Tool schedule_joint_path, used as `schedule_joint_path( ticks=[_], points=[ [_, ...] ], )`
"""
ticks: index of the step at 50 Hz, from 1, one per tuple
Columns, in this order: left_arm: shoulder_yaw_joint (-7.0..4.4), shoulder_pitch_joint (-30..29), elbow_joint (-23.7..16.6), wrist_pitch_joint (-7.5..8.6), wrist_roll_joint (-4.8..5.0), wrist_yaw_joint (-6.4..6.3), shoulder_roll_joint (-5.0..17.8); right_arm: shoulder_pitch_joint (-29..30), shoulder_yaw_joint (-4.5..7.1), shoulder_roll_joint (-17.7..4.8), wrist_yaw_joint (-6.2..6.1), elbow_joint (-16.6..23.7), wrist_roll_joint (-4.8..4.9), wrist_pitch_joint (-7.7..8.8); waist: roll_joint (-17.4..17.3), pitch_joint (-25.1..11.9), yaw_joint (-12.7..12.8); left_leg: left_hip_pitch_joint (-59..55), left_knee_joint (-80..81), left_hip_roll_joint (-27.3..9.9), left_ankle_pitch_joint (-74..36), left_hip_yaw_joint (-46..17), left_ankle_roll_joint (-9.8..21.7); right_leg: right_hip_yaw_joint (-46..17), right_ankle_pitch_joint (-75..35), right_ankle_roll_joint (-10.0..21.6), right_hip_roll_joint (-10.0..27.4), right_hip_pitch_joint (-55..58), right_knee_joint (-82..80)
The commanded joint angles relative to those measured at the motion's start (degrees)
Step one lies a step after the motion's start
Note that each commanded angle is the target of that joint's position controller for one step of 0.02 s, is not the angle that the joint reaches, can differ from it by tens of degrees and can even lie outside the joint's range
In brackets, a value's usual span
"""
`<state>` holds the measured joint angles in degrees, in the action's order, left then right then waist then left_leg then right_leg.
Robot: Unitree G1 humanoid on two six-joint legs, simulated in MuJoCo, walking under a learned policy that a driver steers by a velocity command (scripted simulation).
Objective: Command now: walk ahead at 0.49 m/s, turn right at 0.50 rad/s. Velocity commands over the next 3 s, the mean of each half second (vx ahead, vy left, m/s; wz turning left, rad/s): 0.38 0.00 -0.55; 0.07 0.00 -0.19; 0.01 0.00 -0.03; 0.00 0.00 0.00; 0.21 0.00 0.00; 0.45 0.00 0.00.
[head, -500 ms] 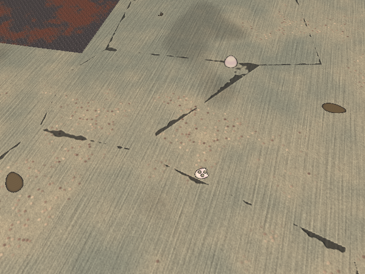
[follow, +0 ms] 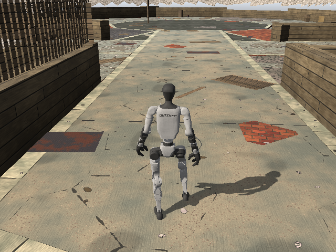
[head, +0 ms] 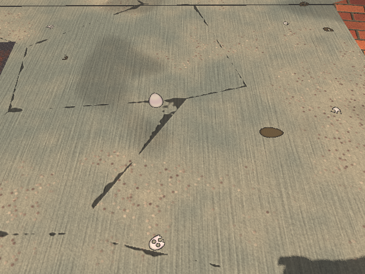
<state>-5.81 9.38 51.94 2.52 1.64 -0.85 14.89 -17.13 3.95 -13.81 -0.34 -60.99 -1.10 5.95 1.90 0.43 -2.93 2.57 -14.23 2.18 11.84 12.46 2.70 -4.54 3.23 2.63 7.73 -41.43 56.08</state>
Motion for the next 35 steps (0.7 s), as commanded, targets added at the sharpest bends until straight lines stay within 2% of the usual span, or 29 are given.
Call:
schedule_joint_path(
  ticks=[1,5,7,9,10,11,12,13,14,15,16,17,18,19,20,22,24,27,31,34,35],
  points=[
    [0.37,-2.2,-3.4,0.48,-0.36,1.29,1.0,4.2,1.08,-8.1,-0.97,4.7,0.16,0.62,-3.4,4.2,1.7,3.8,9.1,-16.8,-11.3,-5.3,6.4,1.6,-7.0,-0.5,0.8,-0.2,-7.5],
    [1.53,-10.5,-7.6,0.52,-0.41,3.04,0.0,-1.3,1.53,-9.7,-1.21,4.1,0.97,-0.7,-2.5,6.6,-1.5,-4.6,6.4,-18.6,-15.7,-1.7,6.0,5.8,-5.0,0.5,-0.3,-2.7,-15.4],
    [1.64,-12.0,-9.6,0.44,-0.22,3.93,0.4,-2.0,1.91,-10.6,-1.16,4.3,1.47,-1.6,-3.5,6.5,-1.2,-8.2,3.0,-19.6,-22.5,-0.1,5.4,8.0,-0.3,1.6,-1.6,-1.7,-17.8],
    [0.78,-9.8,-10.6,0.22,-0.15,4.48,2.5,-0.4,2.45,-12.3,-1.35,5.5,1.9,-2.3,-6.1,3.3,1.5,-9.8,-4.1,-19.9,-42.5,1.6,4.2,11.5,5.5,3.6,-5.4,5.5,-18.5],
    [-0.12,-5.5,-10.2,0.1,0.04,4.55,4.3,0.5,2.7,-13.2,-1.5,6.0,2.07,-2.77,-7.4,0.4,4.3,-9.8,-10.9,-19.8,-51.9,2.2,3.6,12.9,8.3,4.9,-7.8,11.5,-18.4],
    [-1.6,2.4,-8.6,0.09,0.27,4.36,7.0,1.9,2.75,-13.6,-1.55,6.6,2.33,-3.2,-7.5,-3.8,8.9,-7.3,-21.6,-18.5,-55.1,3.1,2.3,13.6,6.8,6.8,-10.5,22.2,-21.5],
    [-3.86,11.5,-6.4,-0.1,0.06,3.26,11.5,2.3,2.47,-13.1,-1.64,7.6,2.09,-3.15,-4.5,-8.4,13.2,3.0,-37.5,-15.9,-45.0,3.2,-0.8,8.5,2.1,9.3,-10.0,38.3,-25.5],
    [-5.0,12.2,-6.1,-0.27,-0.58,2.15,18.5,-2.1,0.14,-4.2,-1.02,10.6,-0.5,-1.89,11.8,-12.6,6.8,27.9,-59.5,-5.9,9.6,1.2,-4.8,-18.7,-7.7,17.5,5.7,57.7,-25.7],
    [-3.99,12.6,-8.7,0.45,-1.7,2.47,17.2,-0.2,-0.25,-5.9,-0.2,12.6,1.5,0.76,9.5,-23.8,7.4,37.0,-71.1,1.0,25.4,-13.3,-5.8,-42.1,-10.5,25.5,14.4,65.4,-35.3],
    [-2.69,11.1,-9.0,1.04,-2.3,2.73,13.3,6.7,0.61,-9.0,0.18,14.2,3.63,2.08,3.2,-19.3,9.3,41.1,-71.3,-2.4,21.2,-17.4,-4.3,-32.8,-20.4,21.6,12.3,62.6,-35.8],
    [-2.07,7.5,-9.4,1.52,-1.55,2.61,10.6,7.8,0.37,-8.3,-0.05,14.5,3.59,2.43,0.5,-13.2,7.3,41.0,-66.5,-4.9,16.5,-17.2,-3.3,-23.3,-24.9,18.9,9.4,54.5,-34.5],
    [-1.57,3.3,-10.3,1.56,-0.81,2.48,8.7,7.4,0.77,-8.6,-0.62,13.3,2.34,1.98,-3.1,-8.6,4.8,38.3,-61.9,-7.2,13.7,-16.8,-3.6,-16.9,-26.2,16.4,6.6,45.6,-35.0],
    [-1.06,0.8,-11.2,1.46,-1.01,2.14,7.3,6.5,1.47,-9.9,-0.92,13.2,1.6,0.99,-2.7,-7.1,2.9,34.1,-59.0,-8.4,12.0,-16.9,-3.8,-13.7,-27.5,15.4,5.2,38.7,-36.2],
    [-0.91,0.0,-11.7,1.35,-1.6,1.97,7.4,6.0,1.76,-10.0,-0.96,13.5,1.34,-0.16,-2.5,-6.4,1.7,30.8,-57.1,-8.5,11.2,-16.9,-4.1,-12.6,-29.1,15.0,4.3,34.1,-37.1],
    [-1.07,0.0,-11.8,1.37,-1.7,1.79,8.2,5.4,1.73,-9.0,-1.08,14.0,1.09,-1.06,-2.4,-6.2,0.8,29.7,-54.2,-8.2,10.6,-16.5,-4.7,-11.3,-31.5,15.0,3.6,31.6,-37.5],
    [-1.62,1.1,-11.8,1.27,-1.63,1.15,10.2,6.4,1.3,-7.2,-1.47,14.9,0.44,-2.06,-1.3,-6.3,0.5,29.4,-47.9,-6.7,7.4,-15.7,-5.9,-8.8,-35.6,14.6,1.9,29.2,-37.2],
    [-1.51,1.4,-11.9,0.52,-1.25,0.31,10.2,7.9,0.92,-6.5,-1.56,15.4,0.38,-2.57,0.6,-7.2,1.0,29.9,-41.0,-5.8,2.3,-15.1,-6.8,-6.5,-35.2,13.2,0.7,29.6,-36.3],
    [-0.94,2.0,-11.7,-0.69,-1.0,-0.59,9.3,12.0,0.4,-6.2,-0.98,16.3,0.73,-2.76,3.0,-8.2,3.1,27.6,-31.4,-5.0,-6.8,-14.9,-6.9,-5.1,-29.9,10.4,-0.6,30.2,-35.3],
    [-0.11,2.9,-10.8,-1.29,-1.88,-0.78,8.6,15.7,0.39,-7.2,-0.18,17.2,0.95,-2.54,4.3,-6.7,4.9,25.5,-24.2,-4.2,-7.8,-15.0,-6.2,-7.7,-23.3,9.5,0.7,31.8,-33.5],
    [0.65,2.3,-10.5,-1.38,-1.81,-0.73,7.8,14.8,0.74,-8.3,0.39,17.2,0.56,-1.68,5.0,-5.7,4.0,22.8,-18.0,-3.4,-4.8,-14.6,-3.6,-11.0,-21.0,8.7,1.7,33.6,-29.3],
    [1.06,1.6,-10.4,-1.38,-1.56,-0.81,7.2,12.9,0.76,-8.0,0.57,16.6,0.26,-1.21,4.6,-5.6,2.3,18.2,-11.6,-3.4,-10.9,-14.1,-2.2,-10.9,-18.2,7.1,0.4,32.9,-27.2]
  ],
)
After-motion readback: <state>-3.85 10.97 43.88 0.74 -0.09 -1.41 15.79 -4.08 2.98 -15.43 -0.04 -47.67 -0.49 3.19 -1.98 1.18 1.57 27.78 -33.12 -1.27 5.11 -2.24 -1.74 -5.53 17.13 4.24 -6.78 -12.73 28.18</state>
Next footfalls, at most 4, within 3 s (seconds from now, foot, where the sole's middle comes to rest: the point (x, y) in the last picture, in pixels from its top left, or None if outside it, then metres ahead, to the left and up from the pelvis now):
0.24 right None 0.30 -0.15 -0.78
0.72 left None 0.50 0.00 -0.78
0.98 right None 0.33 -0.22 -0.78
2.82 right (272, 210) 0.76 -0.37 -0.78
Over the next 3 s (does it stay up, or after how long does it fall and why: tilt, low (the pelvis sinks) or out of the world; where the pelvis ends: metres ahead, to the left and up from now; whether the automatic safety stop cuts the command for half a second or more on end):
stays up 0.71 -0.26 -0.01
